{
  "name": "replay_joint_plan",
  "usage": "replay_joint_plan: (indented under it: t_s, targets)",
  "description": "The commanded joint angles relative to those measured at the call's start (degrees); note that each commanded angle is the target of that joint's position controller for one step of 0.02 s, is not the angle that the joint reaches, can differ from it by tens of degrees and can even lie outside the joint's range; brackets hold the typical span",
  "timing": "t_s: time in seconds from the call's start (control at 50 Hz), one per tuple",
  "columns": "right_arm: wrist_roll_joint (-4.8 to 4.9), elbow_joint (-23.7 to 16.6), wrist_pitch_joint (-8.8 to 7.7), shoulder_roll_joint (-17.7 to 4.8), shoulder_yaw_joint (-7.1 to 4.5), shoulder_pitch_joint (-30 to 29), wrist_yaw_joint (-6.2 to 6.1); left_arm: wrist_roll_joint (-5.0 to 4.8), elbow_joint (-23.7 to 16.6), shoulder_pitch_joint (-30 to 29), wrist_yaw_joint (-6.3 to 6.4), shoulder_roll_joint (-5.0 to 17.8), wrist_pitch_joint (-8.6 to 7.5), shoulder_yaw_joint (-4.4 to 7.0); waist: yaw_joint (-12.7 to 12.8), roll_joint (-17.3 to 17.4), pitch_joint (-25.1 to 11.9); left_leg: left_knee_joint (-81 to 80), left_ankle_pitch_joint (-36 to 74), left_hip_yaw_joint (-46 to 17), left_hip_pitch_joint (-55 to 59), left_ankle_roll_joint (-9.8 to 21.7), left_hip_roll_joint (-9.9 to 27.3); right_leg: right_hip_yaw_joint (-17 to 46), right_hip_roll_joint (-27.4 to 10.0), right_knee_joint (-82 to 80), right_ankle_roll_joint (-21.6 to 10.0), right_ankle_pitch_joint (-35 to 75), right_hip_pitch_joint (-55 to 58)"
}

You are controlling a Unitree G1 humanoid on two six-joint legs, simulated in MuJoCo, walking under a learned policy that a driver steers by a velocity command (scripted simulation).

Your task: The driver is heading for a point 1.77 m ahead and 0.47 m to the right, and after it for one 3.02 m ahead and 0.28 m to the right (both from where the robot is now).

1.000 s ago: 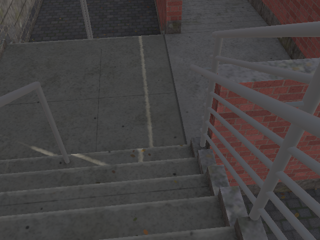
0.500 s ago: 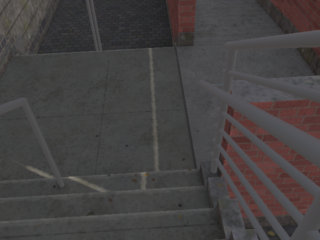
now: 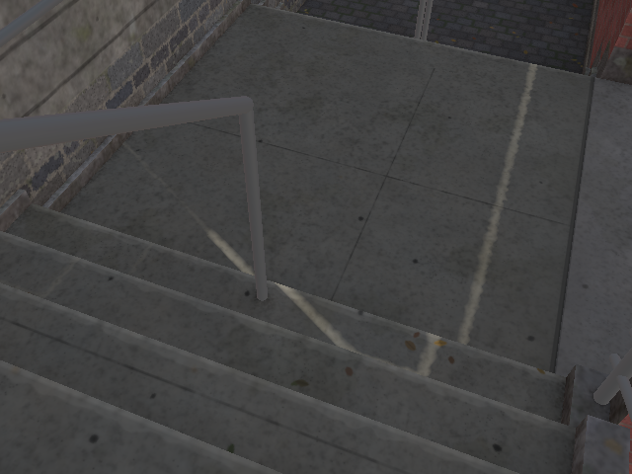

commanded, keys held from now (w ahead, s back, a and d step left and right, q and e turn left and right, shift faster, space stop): w+q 0.02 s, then w+e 0.92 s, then w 0.06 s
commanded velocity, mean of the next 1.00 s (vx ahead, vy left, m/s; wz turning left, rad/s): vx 0.50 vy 0.00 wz -0.29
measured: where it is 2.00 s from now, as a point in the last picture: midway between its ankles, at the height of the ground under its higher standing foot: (418, 387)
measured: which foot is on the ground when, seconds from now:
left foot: down 0.00-0.44, up 0.46-0.84, down 0.86-1.00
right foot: up 0.00-0.42, down 0.44-0.88, up 0.90-1.00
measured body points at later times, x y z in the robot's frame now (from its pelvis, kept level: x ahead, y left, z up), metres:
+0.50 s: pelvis +0.29 -0.06 -0.17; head +0.30 -0.06 +0.28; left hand +0.34 +0.19 -0.32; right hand +0.19 -0.27 -0.32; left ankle +0.14 +0.08 -0.63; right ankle +0.29 -0.15 -0.91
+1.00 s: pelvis +0.59 -0.04 -0.37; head +0.59 -0.04 +0.08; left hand +0.65 +0.17 -0.52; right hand +0.54 -0.30 -0.50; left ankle +0.63 +0.03 -1.08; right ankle +0.48 -0.16 -0.84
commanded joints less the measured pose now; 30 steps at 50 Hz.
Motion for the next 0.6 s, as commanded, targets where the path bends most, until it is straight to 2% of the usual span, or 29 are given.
replay_joint_plan:
  t_s: [0.02, 0.04, 0.06, 0.08, 0.1, 0.12, 0.14, 0.16, 0.18, 0.2, 0.22, 0.24, 0.26, 0.28, 0.3, 0.34, 0.36, 0.38, 0.4, 0.42, 0.44, 0.46, 0.48, 0.5, 0.52, 0.54, 0.56, 0.58, 0.6]
  targets:
    - [-0.67, 5.7, 0.12, -0.7, 0.25, 22.9, 0.61, -2.82, -14.6, -19.9, 2.26, 5.2, -4.48, 0.35, -10.2, 0.0, -0.8, -2.1, 6.5, -24.0, 28.5, 13.8, 17.6, 5.3, -2.3, 0.5, -5.1, 7.3, -46.4]
    - [-0.98, 3.6, 0.18, 4.5, 2.89, 14.6, 0.95, -1.30, -11.4, -10.3, 3.62, 3.8, -3.98, 0.07, -2.8, -5.8, -0.9, -3.4, 8.1, -23.0, 10.7, 12.9, 20.4, 12.8, -6.7, -22.4, -6.0, 27.2, -33.3]
    - [-0.47, 0.9, -0.10, 3.9, 3.64, 9.7, 1.01, -0.17, -7.1, -4.9, 3.71, 2.3, -2.66, 0.33, 0.3, -4.1, 7.4, -9.8, 11.4, -20.7, -8.1, 15.9, 19.0, 10.9, -6.1, -29.9, -6.0, 36.6, -23.0]
    - [0.91, -0.7, -0.11, 4.2, 4.31, 8.1, 0.85, 2.18, -5.7, -4.2, 2.51, 1.0, -1.17, 0.31, 0.4, -2.1, 8.3, -11.9, 8.9, -18.4, -16.4, 17.5, 17.5, 8.7, -5.1, -34.6, -5.0, 43.1, -18.2]
    - [1.31, -0.1, -0.05, 0.1, 3.33, 10.6, 1.10, 2.22, -4.4, -2.2, 1.21, 0.4, -0.41, 0.49, 0.8, 1.3, 5.0, -8.0, 7.7, -16.7, -20.1, 18.0, 14.9, 6.4, -2.5, -31.9, -4.1, 43.7, -14.6]
    - [-0.22, 0.1, -0.78, -0.3, 3.52, 10.5, 1.16, 2.01, -2.7, 1.5, -0.14, -0.6, -0.95, -0.40, 2.0, 1.7, 2.6, -1.8, 11.4, -13.8, -24.8, 17.3, 12.6, 6.0, -0.7, -26.5, -4.1, 52.1, -10.0]
    - [-0.75, -0.4, -1.32, 0.5, 3.51, 12.5, 0.46, 3.01, -2.1, 0.8, -0.90, -0.3, -1.71, -0.17, 0.0, -0.7, 1.0, 0.5, 13.5, -11.1, -19.4, 16.1, 10.4, 6.3, -0.8, -31.3, -3.6, 56.0, -15.8]
    - [-0.19, 2.8, -1.64, 3.9, 4.18, 17.8, -1.10, 3.22, -4.3, -7.3, -0.65, 1.1, -1.72, -0.30, -4.3, -0.5, 1.2, 3.3, 10.6, -13.8, -6.4, 13.6, 12.9, 11.2, -3.9, -41.3, -2.9, 61.7, -27.6]
    - [8.30, 0.6, 0.22, -4.4, 0.30, 13.6, -2.89, -3.34, -8.9, -14.8, 2.63, 5.7, -0.09, 2.60, -1.0, 2.6, -5.5, 4.9, 13.0, -16.5, -5.6, 10.6, 13.0, 7.4, 0.7, -43.0, -2.5, 66.9, -18.7]
    - [8.96, -0.6, 0.87, -3.3, 0.67, 9.4, -3.40, -3.96, -10.2, -17.8, 3.47, 7.1, 0.47, 2.67, -0.8, -0.6, -4.4, 8.2, 0.2, -11.5, -10.7, 7.1, 9.6, 7.1, 1.5, -51.1, -2.3, 76.8, -12.6]
    - [-1.96, 4.0, -0.73, 5.5, 5.23, 19.8, -2.27, 2.34, -4.0, -14.0, 0.76, 3.8, -0.78, -0.04, -5.4, 0.0, 4.9, 8.5, -3.8, -10.2, -10.7, 10.0, 10.7, 10.5, -2.8, -56.8, -2.0, 79.4, -20.6]
    - [-2.30, 5.4, -0.21, 5.4, 4.80, 24.6, -1.77, 2.47, -5.0, -15.6, -0.04, 3.2, -1.03, 0.22, -6.4, 2.2, 5.9, 8.7, -4.4, -12.8, -6.6, 12.5, 12.5, 7.0, -0.6, -59.2, -2.4, 74.5, -22.7]
    - [-1.66, 5.8, 0.83, 7.0, 5.31, 26.0, -1.76, 2.79, -5.9, -19.3, -0.45, 2.4, -1.01, -0.18, -8.3, -0.5, 5.2, 11.9, -5.7, -10.0, -8.4, 11.3, 10.3, 4.5, 0.2, -63.3, -2.4, 73.1, -17.5]
    - [-1.65, 5.9, 1.12, 4.8, 5.46, 24.7, -0.82, 1.89, -6.4, -20.4, -0.84, 2.5, -0.90, 0.23, -6.3, 0.7, 5.0, 11.9, -1.7, -12.2, -10.3, 11.9, 12.0, 3.6, 1.6, -60.4, -2.4, 66.9, -13.1]
    - [-1.76, 5.8, 1.16, 2.8, 5.32, 22.5, -0.68, 1.35, -7.3, -20.8, -1.43, 3.4, -0.75, 0.19, -4.7, 2.1, 5.4, 13.3, 0.4, -14.5, -9.1, 11.8, 13.4, 5.4, 1.3, -58.9, -2.7, 64.2, -13.3]
    - [-0.29, 4.8, 1.35, 2.5, 5.14, 19.2, -1.55, 2.03, -6.9, -21.5, -1.72, 5.2, -0.60, 0.76, -4.6, 0.8, 6.1, 16.4, 6.9, -16.8, 0.7, 10.8, 16.1, 6.2, 0.1, -64.6, -2.9, 56.9, -17.4]
    - [-0.24, 5.1, 1.59, 1.4, 4.75, 19.2, -2.30, 1.74, -5.9, -21.4, -1.15, 5.1, -1.00, 0.69, -5.3, 0.5, 6.4, 18.8, 7.3, -13.9, 1.9, 9.0, 14.7, 4.8, 0.4, -68.4, -3.1, 55.9, -14.2]
    - [-0.38, 4.8, 1.90, -0.3, 4.07, 18.2, -2.50, 1.58, -5.4, -19.3, -1.18, 5.0, -1.27, 0.82, -4.6, 0.5, 5.8, 21.5, 12.2, -10.6, 0.8, 7.9, 13.8, 1.5, 2.2, -71.3, -3.6, 52.7, -6.2]
    - [-2.71, 4.4, 2.43, -3.9, 3.37, 15.5, -1.19, 0.96, -0.6, -6.9, -1.42, 6.0, -1.89, 1.83, 0.7, -2.0, 2.5, 31.1, 16.2, -5.9, -8.0, 6.6, 12.4, -2.4, 5.2, -67.0, -3.7, 57.4, 13.2]
    - [-2.03, 4.0, 2.50, -4.5, 2.43, 10.7, 0.16, 0.87, 2.9, 4.0, -1.73, 9.2, -2.39, 3.78, 6.3, -5.3, 2.7, 44.4, 17.0, -1.7, -11.6, 4.5, 9.6, -3.2, 5.6, -80.6, -5.6, 62.0, 23.1]
    - [-2.06, 3.3, 2.43, -9.6, 0.60, 8.2, 1.65, 2.87, 7.8, 21.2, -1.32, 11.3, -2.35, 5.72, 15.0, -14.6, -0.5, 76.4, 7.8, 2.5, -17.9, 2.0, 2.2, -4.2, 6.0, -81.3, -11.4, 69.5, 35.3]
    - [-1.95, 2.4, 2.52, -0.6, 0.75, 14.5, 4.00, 2.55, 7.6, 19.7, -1.06, 15.3, -2.39, 5.32, 6.1, -22.3, -9.7, 93.5, -33.1, 4.0, -35.0, -1.3, -3.9, 10.7, -3.7, -66.8, -21.3, 104.8, 49.6]
    - [-0.28, -3.5, 1.92, 3.0, 1.72, 8.1, 4.30, 2.25, 7.8, 21.7, -1.13, 17.3, -3.04, 5.94, 7.5, -10.1, -11.2, 93.9, -31.8, -0.1, -45.2, -1.9, -2.9, 21.9, -8.7, -67.5, -25.6, 101.9, 53.9]
    - [1.58, -9.4, 1.20, 2.5, 2.02, -0.2, 2.62, 0.37, 6.1, 15.5, -2.21, 14.6, -3.47, 5.60, 7.7, -5.9, -7.5, 89.6, -30.6, -3.1, -55.2, -4.5, -0.5, 29.2, -14.0, -71.8, -27.8, 83.1, 48.5]
    - [2.98, -11.5, 1.19, 1.7, 1.84, -0.9, 0.17, 0.23, 5.2, 9.5, -2.30, 9.3, -3.07, 4.34, 3.9, -1.4, -4.3, 83.5, -24.8, -6.9, -57.7, -3.5, 3.9, 33.3, -17.8, -74.2, -27.0, 64.8, 37.9]
    - [2.30, -10.0, 1.50, 2.1, 2.12, 1.2, -1.69, 1.57, 4.4, 2.5, -2.03, 3.3, -2.73, 2.24, -1.3, 5.4, 0.0, 72.1, -18.2, -9.8, -52.6, -1.7, 8.3, 30.1, -16.2, -74.8, -25.3, 52.0, 21.2]
    - [0.78, -7.8, 1.52, 4.3, 3.02, 2.9, -2.86, 2.77, -0.1, -6.6, -0.86, -4.1, -3.10, -0.71, -5.1, 8.8, 4.8, 48.4, 0.2, -12.2, -41.8, -0.4, 14.1, 22.4, -11.1, -79.3, -21.5, 52.6, 1.5]
    - [-0.77, -6.7, 1.62, 4.9, 3.26, 3.0, -2.52, 1.74, -2.7, -11.8, 0.48, -4.2, -3.42, -1.46, -6.5, 1.0, 8.1, 35.6, 12.8, -7.8, -27.5, 0.1, 13.9, 16.3, -5.4, -80.1, -20.7, 54.6, -15.4]
    - [-1.55, -6.7, 1.71, 3.3, 2.13, 1.1, -2.58, -0.25, -2.2, -8.8, 0.67, -1.1, -3.57, -1.17, -5.4, -2.4, 2.4, 28.1, 17.9, -2.6, -12.3, -1.0, 9.6, 10.7, 0.4, -78.6, -19.1, 51.4, -22.0]
Velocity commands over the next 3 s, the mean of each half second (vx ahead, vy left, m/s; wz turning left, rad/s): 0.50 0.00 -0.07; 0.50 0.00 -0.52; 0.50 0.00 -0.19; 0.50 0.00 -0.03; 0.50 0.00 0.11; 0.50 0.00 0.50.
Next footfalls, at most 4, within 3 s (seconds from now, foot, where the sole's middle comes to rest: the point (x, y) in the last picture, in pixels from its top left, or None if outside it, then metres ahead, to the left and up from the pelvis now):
0.44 right None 0.33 -0.16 -0.95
0.86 left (326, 453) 0.67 0.02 -1.12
1.46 right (434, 421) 0.85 -0.31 -1.29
1.90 left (403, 350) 1.20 -0.25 -1.47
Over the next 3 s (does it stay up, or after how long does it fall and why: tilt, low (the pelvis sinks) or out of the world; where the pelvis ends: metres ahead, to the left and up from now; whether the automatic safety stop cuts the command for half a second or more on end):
stays up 1.68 -0.50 -0.88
